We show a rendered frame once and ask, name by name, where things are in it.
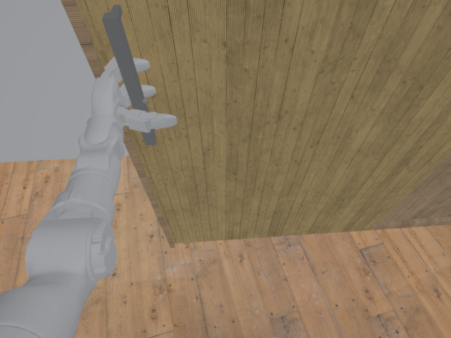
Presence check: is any left robot forearm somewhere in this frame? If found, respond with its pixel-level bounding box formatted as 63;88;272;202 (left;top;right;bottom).
25;115;125;277

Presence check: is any wardrobe door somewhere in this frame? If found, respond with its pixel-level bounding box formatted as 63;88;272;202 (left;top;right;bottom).
76;0;451;244
379;152;451;222

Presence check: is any left robot hand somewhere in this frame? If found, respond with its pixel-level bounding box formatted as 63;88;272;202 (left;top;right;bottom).
91;57;178;133

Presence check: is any handle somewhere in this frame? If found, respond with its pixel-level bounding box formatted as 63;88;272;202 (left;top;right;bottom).
102;5;156;146

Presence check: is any left robot upper arm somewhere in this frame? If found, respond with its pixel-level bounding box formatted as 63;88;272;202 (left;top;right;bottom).
0;218;117;338

